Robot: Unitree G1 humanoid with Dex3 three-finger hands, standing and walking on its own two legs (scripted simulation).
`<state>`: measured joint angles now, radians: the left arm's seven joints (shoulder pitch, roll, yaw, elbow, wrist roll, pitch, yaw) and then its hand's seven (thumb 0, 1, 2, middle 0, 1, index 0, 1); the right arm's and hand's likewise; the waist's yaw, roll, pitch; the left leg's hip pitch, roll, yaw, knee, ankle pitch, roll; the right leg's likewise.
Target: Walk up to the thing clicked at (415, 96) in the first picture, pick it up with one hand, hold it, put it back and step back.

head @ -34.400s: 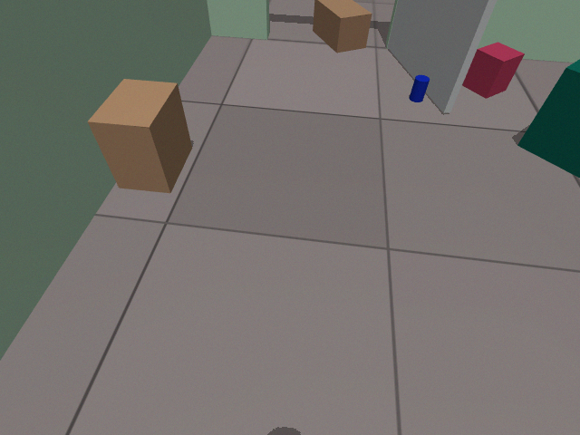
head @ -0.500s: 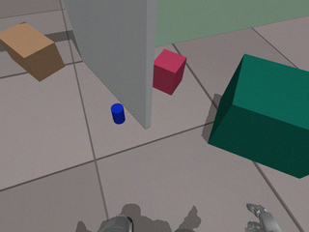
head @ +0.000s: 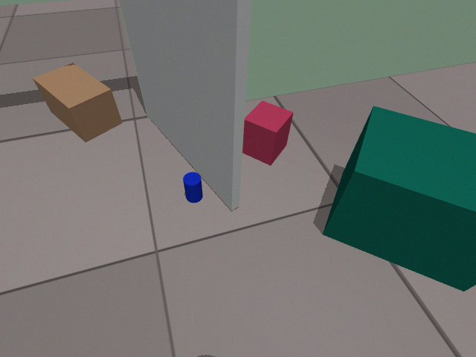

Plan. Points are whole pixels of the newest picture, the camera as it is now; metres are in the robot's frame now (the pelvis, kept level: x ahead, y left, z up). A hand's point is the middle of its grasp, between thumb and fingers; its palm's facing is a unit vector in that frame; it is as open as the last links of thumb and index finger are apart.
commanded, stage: step back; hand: left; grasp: from the side
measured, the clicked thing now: (193, 187) +1.00 +0.19 -0.69
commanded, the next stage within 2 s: stand in 0.68 s
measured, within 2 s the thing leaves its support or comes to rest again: neither
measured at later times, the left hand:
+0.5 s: hand out of the picture +0.11 +0.26 -0.15, palm faces +0.03 -0.92 -0.39, open 7.4 cm
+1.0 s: hand out of the picture +0.13 +0.25 -0.14, palm faces -0.04 -0.94 -0.33, open 7.4 cm
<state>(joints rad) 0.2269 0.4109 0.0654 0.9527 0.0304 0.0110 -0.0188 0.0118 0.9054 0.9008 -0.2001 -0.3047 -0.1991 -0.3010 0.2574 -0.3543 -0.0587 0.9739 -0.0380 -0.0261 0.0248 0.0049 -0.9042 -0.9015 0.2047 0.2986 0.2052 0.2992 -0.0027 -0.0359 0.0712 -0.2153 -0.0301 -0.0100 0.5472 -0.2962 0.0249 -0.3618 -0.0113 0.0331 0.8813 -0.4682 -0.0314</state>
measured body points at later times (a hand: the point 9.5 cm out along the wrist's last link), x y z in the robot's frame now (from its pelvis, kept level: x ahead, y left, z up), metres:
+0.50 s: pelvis +0.04 -0.01 -0.01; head +0.07 -0.02 +0.44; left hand +0.10 +0.31 -0.12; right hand +0.13 -0.32 -0.14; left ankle +0.08 +0.12 -0.73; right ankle +0.04 -0.13 -0.73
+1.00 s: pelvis +0.05 +0.00 +0.02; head +0.06 +0.00 +0.47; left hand +0.13 +0.30 -0.12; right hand +0.15 -0.30 -0.11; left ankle +0.08 +0.12 -0.73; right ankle +0.04 -0.13 -0.73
